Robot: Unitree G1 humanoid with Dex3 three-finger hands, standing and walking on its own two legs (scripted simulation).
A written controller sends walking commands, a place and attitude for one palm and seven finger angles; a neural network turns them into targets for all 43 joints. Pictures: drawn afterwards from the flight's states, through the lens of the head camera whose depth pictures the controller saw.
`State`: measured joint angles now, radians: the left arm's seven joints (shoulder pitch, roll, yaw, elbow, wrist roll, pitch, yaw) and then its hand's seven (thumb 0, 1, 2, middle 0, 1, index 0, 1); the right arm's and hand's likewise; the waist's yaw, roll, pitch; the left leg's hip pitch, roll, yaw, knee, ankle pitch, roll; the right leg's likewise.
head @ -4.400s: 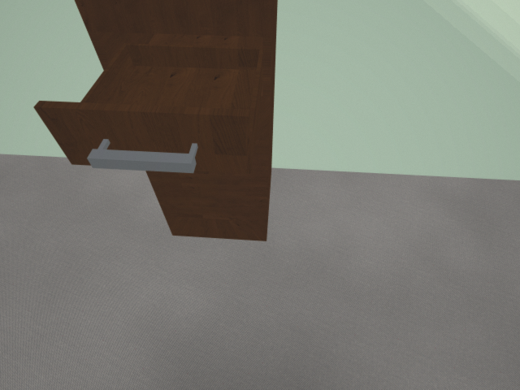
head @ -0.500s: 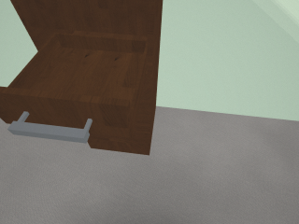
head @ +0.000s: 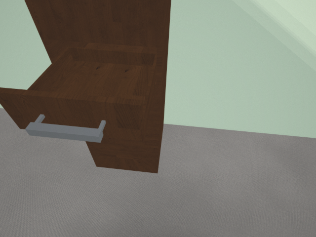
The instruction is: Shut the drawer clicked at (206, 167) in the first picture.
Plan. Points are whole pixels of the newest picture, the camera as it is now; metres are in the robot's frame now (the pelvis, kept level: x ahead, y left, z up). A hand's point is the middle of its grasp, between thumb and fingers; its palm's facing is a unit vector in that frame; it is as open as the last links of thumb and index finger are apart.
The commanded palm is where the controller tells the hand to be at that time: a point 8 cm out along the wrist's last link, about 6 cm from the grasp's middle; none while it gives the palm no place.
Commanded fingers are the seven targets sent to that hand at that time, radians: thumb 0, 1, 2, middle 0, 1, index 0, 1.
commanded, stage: come to a stop and stand still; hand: left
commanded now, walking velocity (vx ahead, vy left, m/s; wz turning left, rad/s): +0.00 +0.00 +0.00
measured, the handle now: (68, 126) +0.36 +0.27 +0.08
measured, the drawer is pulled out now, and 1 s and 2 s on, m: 0.29 0.29 0.29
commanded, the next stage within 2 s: look again from close up in 0.48 s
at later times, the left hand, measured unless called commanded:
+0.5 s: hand out of the picture -0.06 +0.19 -0.16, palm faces +0.03 -0.97 -0.23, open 7.4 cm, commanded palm none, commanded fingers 0.00 0.90 0.90 -0.20 -0.30 -0.20 -0.30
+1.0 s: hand out of the picture +0.00 +0.18 -0.16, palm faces +0.00 -0.98 -0.20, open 7.4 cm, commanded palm none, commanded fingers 0.00 0.90 0.90 -0.20 -0.30 -0.20 -0.30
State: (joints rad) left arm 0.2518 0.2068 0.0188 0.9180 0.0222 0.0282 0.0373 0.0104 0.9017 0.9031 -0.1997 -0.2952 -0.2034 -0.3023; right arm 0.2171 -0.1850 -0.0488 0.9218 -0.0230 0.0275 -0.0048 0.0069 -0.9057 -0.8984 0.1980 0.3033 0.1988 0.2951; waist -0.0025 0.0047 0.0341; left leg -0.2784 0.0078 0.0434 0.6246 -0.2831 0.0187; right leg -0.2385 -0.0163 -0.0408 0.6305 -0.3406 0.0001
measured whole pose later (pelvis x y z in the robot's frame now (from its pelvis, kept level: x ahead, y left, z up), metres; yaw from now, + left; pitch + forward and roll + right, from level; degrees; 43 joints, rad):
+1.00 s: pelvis -0.02 +0.01 +0.02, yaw -1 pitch -1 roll +0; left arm 0.29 0.15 0.00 1.07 0.02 -0.02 0.03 0.01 0.90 0.90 -0.20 -0.29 -0.20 -0.30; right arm 0.27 -0.16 -0.01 1.11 -0.02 0.00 0.00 0.01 -0.90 -0.90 0.20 0.30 0.20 0.30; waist -0.01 0.01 0.02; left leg -0.25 0.00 0.06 0.43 -0.16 0.03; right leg -0.22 -0.02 -0.02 0.44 -0.20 0.01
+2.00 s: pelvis +0.06 +0.04 +0.01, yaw -2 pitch +0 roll +0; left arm 0.18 0.14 0.02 0.99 0.02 0.01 0.05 0.01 0.91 0.90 -0.20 -0.29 -0.20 -0.30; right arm 0.26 -0.14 -0.04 1.08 -0.01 0.02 -0.04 0.02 -0.92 -0.90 0.20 0.30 0.20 0.30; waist -0.03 0.02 0.07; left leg -0.19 -0.04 0.10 0.55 -0.34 0.02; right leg -0.27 -0.02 -0.06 0.56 -0.28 -0.02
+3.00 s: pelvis +0.02 -0.01 +0.02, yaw -2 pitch +0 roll +0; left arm 0.32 0.12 0.01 1.11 0.01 -0.02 0.04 0.01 0.91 0.90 -0.20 -0.29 -0.20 -0.30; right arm 0.35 -0.12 0.00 1.17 -0.02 0.00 -0.02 0.00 -0.91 -0.90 0.20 0.30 0.20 0.30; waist -0.01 0.00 0.01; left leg -0.17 0.01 0.09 0.39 -0.21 0.01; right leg -0.20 0.03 -0.06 0.40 -0.20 -0.05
